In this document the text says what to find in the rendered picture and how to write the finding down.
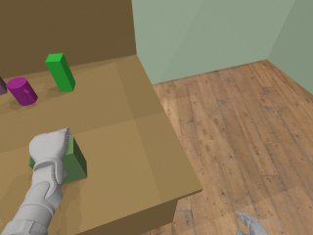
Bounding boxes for robot left forearm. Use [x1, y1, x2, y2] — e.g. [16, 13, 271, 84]
[1, 158, 64, 235]

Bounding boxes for robot right hand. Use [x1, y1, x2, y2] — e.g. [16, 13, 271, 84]
[234, 211, 269, 235]

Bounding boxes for table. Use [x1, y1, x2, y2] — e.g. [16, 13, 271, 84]
[0, 0, 203, 235]

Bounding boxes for robot left hand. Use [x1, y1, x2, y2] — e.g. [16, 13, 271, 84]
[28, 127, 72, 178]

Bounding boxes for sponge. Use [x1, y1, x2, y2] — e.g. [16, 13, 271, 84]
[28, 137, 88, 184]

